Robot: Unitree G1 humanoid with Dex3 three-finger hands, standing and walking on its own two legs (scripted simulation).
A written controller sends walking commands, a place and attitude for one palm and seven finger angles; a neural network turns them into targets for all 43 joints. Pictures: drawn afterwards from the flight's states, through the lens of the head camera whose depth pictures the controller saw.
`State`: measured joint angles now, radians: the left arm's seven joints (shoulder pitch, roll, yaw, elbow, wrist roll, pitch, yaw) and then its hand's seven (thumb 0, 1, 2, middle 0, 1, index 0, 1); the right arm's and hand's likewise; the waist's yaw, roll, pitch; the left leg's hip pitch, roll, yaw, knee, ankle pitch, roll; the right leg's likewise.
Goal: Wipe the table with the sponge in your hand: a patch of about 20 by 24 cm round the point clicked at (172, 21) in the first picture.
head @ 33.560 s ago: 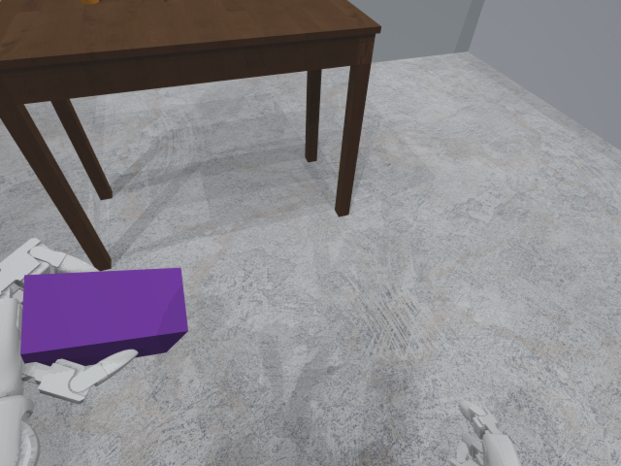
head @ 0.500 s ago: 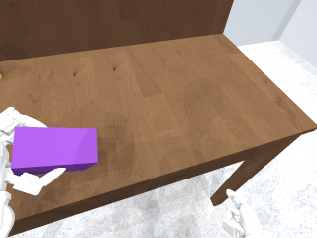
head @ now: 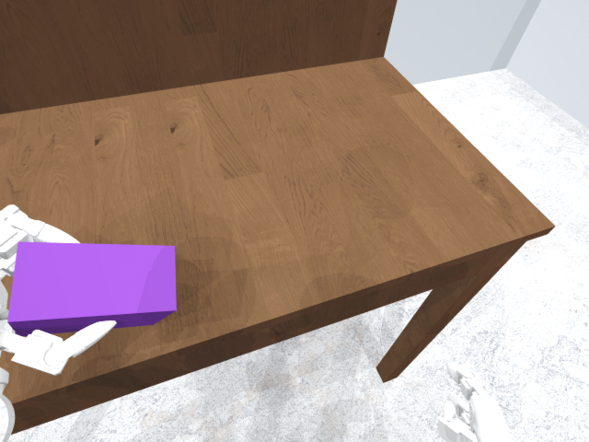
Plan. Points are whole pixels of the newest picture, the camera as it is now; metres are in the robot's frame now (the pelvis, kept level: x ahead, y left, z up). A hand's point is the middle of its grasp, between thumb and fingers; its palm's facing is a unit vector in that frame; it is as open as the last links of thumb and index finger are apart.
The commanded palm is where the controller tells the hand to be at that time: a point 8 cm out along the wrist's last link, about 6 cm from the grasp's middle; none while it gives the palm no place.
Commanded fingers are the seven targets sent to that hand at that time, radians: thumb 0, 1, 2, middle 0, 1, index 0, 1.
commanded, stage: come to a stop and stand still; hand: left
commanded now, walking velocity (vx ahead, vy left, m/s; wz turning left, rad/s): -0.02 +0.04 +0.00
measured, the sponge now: (121, 289) +0.24 +0.20 +0.14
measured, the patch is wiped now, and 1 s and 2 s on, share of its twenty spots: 0.00 0.00 0.00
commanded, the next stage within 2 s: look again from close up in 0.98 s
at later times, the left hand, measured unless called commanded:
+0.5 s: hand (3, 303) +0.21 +0.28 +0.17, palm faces +0.37 -0.86 -0.35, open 10.3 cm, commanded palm +0.15 +0.32 +0.18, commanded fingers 0.00 0.10 1.30 -1.20 -1.60 -1.20 -1.60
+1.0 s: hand out of the picture +0.21 +0.34 +0.17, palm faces +0.39 -0.85 -0.35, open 10.3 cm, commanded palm +0.15 +0.37 +0.18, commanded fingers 0.00 0.10 1.30 -1.20 -1.60 -1.20 -1.60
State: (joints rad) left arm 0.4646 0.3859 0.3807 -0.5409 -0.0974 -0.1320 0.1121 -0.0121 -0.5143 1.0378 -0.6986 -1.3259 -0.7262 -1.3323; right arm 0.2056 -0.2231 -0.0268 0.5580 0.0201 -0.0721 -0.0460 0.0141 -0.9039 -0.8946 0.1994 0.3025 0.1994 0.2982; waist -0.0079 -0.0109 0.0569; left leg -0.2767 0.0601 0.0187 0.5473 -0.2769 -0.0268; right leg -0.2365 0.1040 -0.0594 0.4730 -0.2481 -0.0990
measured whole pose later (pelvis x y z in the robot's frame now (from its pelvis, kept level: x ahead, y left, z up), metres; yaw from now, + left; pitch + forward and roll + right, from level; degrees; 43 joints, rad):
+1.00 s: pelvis -0.01 +0.09 +0.01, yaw +1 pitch -1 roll -1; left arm 0.40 0.38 0.36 -0.49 -0.04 -0.19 0.11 -0.01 -0.52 1.04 -0.71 -1.32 -0.73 -1.33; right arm 0.19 -0.17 0.04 0.57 0.00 -0.12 -0.02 0.01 -0.90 -0.89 0.20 0.30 0.20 0.30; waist 0.03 -0.04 0.07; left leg -0.20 -0.06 0.07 0.45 -0.23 0.09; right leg -0.18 -0.02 -0.02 0.42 -0.21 0.02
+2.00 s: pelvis +0.00 +0.01 +0.00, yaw -1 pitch +0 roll -1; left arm 0.44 0.38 0.39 -0.53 -0.09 -0.14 0.12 -0.01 -0.52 1.04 -0.70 -1.33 -0.72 -1.34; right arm 0.19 -0.21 -0.01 0.55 0.01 -0.08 -0.03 0.01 -0.90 -0.89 0.20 0.30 0.20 0.30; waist 0.01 -0.01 0.08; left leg -0.26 0.06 0.05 0.53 -0.27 -0.01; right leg -0.22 0.10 -0.04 0.44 -0.23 -0.08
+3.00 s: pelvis +0.00 +0.09 +0.00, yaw -1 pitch -1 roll -1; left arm 0.37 0.36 0.36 -0.45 -0.03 -0.19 0.11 -0.01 -0.52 1.04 -0.70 -1.32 -0.72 -1.34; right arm 0.20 -0.17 0.04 0.56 0.01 -0.11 0.00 0.01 -0.90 -0.89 0.20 0.30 0.20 0.30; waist 0.02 -0.02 0.06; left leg -0.20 -0.06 0.10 0.47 -0.25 0.09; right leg -0.20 -0.01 0.01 0.45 -0.24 0.02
